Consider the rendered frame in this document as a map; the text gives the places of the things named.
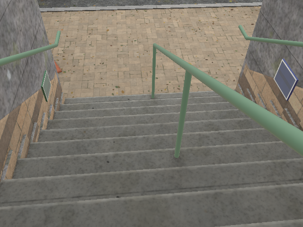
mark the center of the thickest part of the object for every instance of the stairs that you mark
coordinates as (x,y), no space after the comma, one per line
(108,161)

